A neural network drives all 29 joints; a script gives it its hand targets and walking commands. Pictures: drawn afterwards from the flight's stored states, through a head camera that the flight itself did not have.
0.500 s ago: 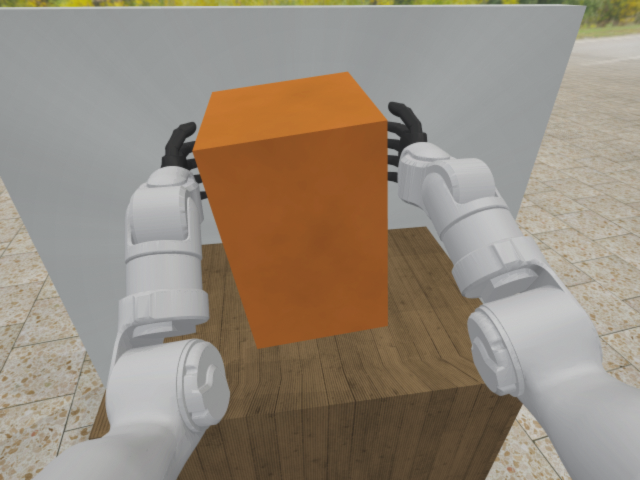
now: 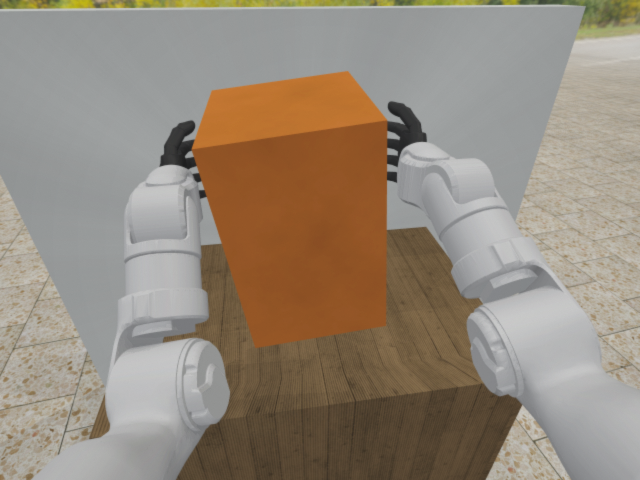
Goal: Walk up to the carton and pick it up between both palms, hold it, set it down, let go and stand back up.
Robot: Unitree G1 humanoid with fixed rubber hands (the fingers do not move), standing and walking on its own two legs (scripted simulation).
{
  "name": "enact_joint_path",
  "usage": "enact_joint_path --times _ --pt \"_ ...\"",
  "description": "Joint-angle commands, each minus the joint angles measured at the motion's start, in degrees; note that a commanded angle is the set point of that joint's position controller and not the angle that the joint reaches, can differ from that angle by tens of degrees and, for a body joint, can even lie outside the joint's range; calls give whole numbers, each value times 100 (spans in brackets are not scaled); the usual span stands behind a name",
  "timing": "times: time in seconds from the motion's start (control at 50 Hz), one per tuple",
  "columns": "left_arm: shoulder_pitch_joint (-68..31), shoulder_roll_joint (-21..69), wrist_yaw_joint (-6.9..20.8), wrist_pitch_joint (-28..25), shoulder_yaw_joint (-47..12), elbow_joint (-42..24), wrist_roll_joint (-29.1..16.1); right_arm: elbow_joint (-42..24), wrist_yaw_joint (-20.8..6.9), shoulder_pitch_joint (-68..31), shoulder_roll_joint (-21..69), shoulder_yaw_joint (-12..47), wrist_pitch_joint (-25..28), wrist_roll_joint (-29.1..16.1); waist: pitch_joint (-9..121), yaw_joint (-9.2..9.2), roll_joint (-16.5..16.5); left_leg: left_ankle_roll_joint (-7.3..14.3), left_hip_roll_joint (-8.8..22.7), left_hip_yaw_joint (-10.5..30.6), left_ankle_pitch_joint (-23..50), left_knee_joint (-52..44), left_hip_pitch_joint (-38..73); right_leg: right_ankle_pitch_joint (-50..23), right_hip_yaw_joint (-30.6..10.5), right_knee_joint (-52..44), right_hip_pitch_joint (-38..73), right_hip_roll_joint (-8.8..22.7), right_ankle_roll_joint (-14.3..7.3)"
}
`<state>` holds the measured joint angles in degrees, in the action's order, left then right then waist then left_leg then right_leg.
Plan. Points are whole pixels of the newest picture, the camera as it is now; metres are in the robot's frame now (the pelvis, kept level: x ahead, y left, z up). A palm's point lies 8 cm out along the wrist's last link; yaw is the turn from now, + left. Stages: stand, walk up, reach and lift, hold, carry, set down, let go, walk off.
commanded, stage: hold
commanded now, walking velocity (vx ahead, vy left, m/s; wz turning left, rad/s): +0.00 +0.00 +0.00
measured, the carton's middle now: (301, 211) +0.40 +0.01 +0.22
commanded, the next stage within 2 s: set down in 0.22 s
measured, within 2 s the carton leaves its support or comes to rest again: neither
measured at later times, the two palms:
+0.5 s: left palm (170, 159) +0.38 +0.16 +0.31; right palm (403, 140) +0.38 -0.11 +0.32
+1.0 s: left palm (187, 212) +0.38 +0.15 +0.24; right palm (398, 213) +0.38 -0.12 +0.22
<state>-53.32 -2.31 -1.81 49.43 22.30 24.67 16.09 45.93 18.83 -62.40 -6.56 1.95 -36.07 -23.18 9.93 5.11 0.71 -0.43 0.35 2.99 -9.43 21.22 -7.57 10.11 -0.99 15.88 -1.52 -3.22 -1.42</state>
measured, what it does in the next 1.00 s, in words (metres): stands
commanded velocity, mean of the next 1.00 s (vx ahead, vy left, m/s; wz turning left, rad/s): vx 0.00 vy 0.00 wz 0.00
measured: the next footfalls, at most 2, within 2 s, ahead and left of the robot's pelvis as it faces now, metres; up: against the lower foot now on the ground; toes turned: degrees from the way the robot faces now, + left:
none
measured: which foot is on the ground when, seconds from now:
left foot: down 0.00-1.00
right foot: down 0.00-1.00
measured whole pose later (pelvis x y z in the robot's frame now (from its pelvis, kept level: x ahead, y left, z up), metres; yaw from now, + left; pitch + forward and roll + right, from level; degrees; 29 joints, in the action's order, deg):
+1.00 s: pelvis +0.00 +0.00 +0.00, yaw +1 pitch -9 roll -1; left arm -47.5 2.0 -0.4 36.5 21.9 20.6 23.2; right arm 44.3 11.2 -49.0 0.9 -6.1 -11.9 -7.7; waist -0.7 5.8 4.4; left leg 0.1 -0.5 3.2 -9.0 19.6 -1.2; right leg 10.6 1.2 15.1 4.8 -1.9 -1.2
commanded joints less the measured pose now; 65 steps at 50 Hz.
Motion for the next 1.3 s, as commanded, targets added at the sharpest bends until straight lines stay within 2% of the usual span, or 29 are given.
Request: enact_joint_path --times 0.0,0.06,0.08,0.1,0.14,0.2,0.22,0.24,0.3,0.38,0.44,0.48,0.54,0.58,0.66,0.7,0.72,0.8,0.82,0.86,0.92,0.98,1.08,1.16,1.28 --pt "-4845 3401 818 -504 -2240 -626 -1119 -1648 -767 -4551 3655 974 179 -845 1532 48 -335 -242 -143 -87 835 -154 768 -916 38 -195 -179 -50 497" --pt "-4834 3443 787 -546 -2257 -614 -1186 -1701 -772 -4612 3662 997 192 -870 1749 43 -309 -251 -140 -74 952 -96 856 -1080 49 -158 -87 -77 496" --pt "-4793 3420 784 -538 -2247 -591 -1164 -1591 -773 -4501 3632 959 177 -839 1635 91 -336 -274 -128 -62 979 -110 853 -1138 58 -154 -133 -69 491" --pt "-4761 3456 784 -539 -2258 -639 -1175 -1766 -767 -4580 3665 1020 201 -902 1806 35 -328 -269 -146 -68 1073 -57 879 -1244 47 -129 -60 -61 517" --pt "-4699 3450 790 -520 -2284 -664 -1176 -1739 -758 -4514 3603 1053 184 -935 1797 55 -386 -294 -156 -71 1097 -50 916 -1249 33 -152 -23 -63 512" --pt "-4781 3359 793 -526 -2228 -633 -1127 -1628 -764 -4500 3631 1022 170 -907 1629 48 -357 -254 -167 -98 890 -113 818 -1090 32 -176 -105 -36 542" --pt "-5045 3468 811 -559 -2287 -991 -1310 -1932 -794 -4768 3802 1095 245 -881 1707 75 -244 -168 -192 -17 1027 -51 838 -1092 80 -158 -180 -70 489" --pt "-5214 3518 809 -546 -2369 -1027 -1344 -1945 -803 -4879 3886 1112 257 -876 1871 75 -312 -160 -220 -10 1090 -5 959 -1101 79 -163 -203 -64 478" --pt "-5173 3370 831 -602 -2240 -830 -1244 -1810 -811 -4876 3773 964 386 -736 1748 94 -265 -133 -206 -37 1045 14 1081 -1005 131 -186 -318 -59 498" --pt "-5112 3150 993 -964 -1771 -333 -936 -1438 -892 -4895 3621 460 850 -165 1568 82 -227 -71 -185 -125 657 -149 1038 -638 208 -256 -272 12 480" --pt "-4588 2792 1206 -1174 -1221 346 -399 -748 -950 -4482 3286 -7 1220 456 1026 80 -97 -8 -179 -248 434 -351 1075 -524 267 -368 -89 87 520" --pt "-4229 2659 1357 -1290 -989 548 -84 -460 -1001 -4119 3096 -238 1474 850 752 110 -69 -1 -174 -346 449 -479 1116 -521 333 -414 125 83 507" --pt "-3819 2647 1496 -1370 -986 432 153 -316 -1052 -3698 2919 -375 1812 1157 611 193 -183 -74 -191 -410 999 -457 1340 -981 439 -361 433 74 476" --pt "-3585 2769 1537 -1391 -1138 209 154 -585 -1069 -3627 2875 -270 2062 1215 715 243 -197 -153 -198 -417 1508 -352 1565 -1278 541 -322 621 18 459" --pt "-3506 3260 1420 -1490 -1990 -755 -121 -1424 -1076 -3631 3025 318 2546 1038 1380 314 -475 -337 -210 -401 2857 68 2157 -2083 650 -206 789 -69 424" --pt "-3495 3428 1328 -1520 -2340 -1072 -246 -1749 -1081 -3671 3077 561 2709 977 1436 356 -480 -382 -187 -344 3150 182 2286 -2184 691 -182 729 -86 419" --pt "-3480 3504 1282 -1537 -2448 -1187 -270 -1959 -1095 -3752 3108 679 2781 977 1488 302 -483 -364 -196 -347 3177 211 2296 -2190 679 -181 706 -78 431" --pt "-3372 3670 1133 -1574 -2800 -1279 -344 -2398 -1140 -3878 3229 895 2965 1033 1570 296 -449 -278 -198 -321 2645 143 2144 -2032 666 -152 682 -33 463" --pt "-3356 3684 1094 -1570 -2854 -1284 -333 -2359 -1153 -3822 3249 894 2970 1075 1549 302 -483 -277 -195 -344 2520 125 2108 -1947 667 -154 650 -19 463" --pt "-3300 3679 1065 -1576 -2814 -1139 -317 -2339 -1172 -3821 3275 849 2978 1189 1445 262 -343 -180 -197 -348 2076 32 1970 -1743 641 -184 587 23 478" --pt "-3202 3568 1060 -1552 -2497 -673 -190 -2093 -1260 -3881 3241 618 2977 1358 1120 86 -208 -31 -190 -395 1215 -216 1639 -1138 633 -224 481 97 482" --pt "-3144 3434 1043 -1592 -2175 -340 -63 -1684 -1381 -3776 3268 388 2979 1565 907 -49 -27 81 -191 -490 763 -388 1415 -805 640 -284 373 117 517" --pt "-3008 3321 1073 -1669 -1760 -24 99 -1211 -1512 -3555 3201 50 3053 1848 811 -126 127 139 -170 -566 638 -486 1448 -708 654 -336 387 119 510" --pt "-2767 3283 1143 -1688 -1633 83 192 -999 -1539 -3309 3132 -116 3132 1947 694 -31 116 90 -170 -599 878 -486 1514 -1052 686 -325 514 113 530" --pt "-2904 3505 1049 -1891 -2007 -316 92 -1020 -1612 -3153 3094 -180 3365 1986 1031 85 -276 -109 -136 -566 1377 -296 1824 -1108 771 -276 350 72 430"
